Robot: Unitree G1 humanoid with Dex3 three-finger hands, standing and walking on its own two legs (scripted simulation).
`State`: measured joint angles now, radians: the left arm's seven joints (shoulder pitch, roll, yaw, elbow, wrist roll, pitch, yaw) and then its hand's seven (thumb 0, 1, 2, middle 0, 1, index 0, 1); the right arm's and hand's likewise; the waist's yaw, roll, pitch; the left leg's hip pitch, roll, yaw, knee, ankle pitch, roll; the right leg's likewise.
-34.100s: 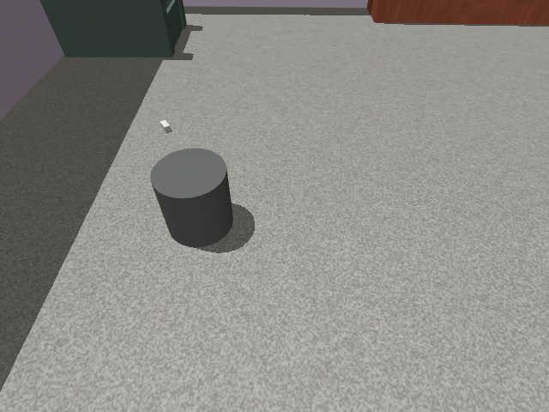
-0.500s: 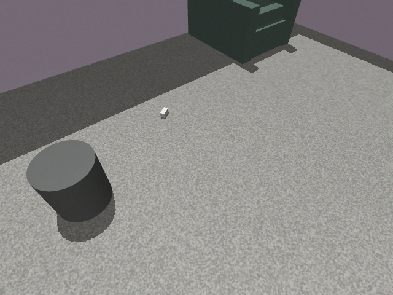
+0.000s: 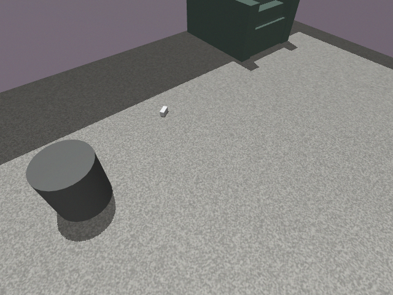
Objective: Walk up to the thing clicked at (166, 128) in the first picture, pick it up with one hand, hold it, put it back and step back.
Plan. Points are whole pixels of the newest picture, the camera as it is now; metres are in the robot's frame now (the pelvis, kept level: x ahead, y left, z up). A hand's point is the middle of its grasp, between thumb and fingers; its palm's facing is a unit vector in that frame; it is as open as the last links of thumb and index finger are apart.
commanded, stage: stand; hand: left
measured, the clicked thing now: (163, 111) +1.50 +0.35 -0.76
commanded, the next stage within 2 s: walk up in 0.32 s
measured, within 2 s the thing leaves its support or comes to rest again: neither
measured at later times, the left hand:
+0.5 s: hand out of the picture +0.07 +0.29 -0.15, palm faces +0.08 -0.93 -0.36, open 7.3 cm
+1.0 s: hand (88, 222) +0.32 +0.32 -0.14, palm faces -0.02 -0.93 -0.38, open 7.4 cm
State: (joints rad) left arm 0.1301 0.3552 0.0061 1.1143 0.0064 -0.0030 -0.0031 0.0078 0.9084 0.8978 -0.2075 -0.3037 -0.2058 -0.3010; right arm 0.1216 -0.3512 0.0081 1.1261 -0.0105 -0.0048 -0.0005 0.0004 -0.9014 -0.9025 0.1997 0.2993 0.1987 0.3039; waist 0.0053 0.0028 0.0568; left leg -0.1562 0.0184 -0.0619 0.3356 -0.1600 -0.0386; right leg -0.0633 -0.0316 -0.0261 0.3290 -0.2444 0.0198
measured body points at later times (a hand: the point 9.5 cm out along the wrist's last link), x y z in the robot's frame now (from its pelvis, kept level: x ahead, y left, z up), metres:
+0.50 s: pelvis +0.04 +0.01 -0.01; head +0.04 +0.01 +0.44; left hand +0.07 +0.34 -0.13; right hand +0.12 -0.31 -0.13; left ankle +0.06 +0.15 -0.72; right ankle -0.04 -0.13 -0.75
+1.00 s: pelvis +0.24 +0.03 -0.02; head +0.25 +0.02 +0.43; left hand +0.32 +0.36 -0.12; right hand +0.28 -0.29 -0.14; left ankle +0.15 +0.18 -0.75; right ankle +0.37 -0.10 -0.74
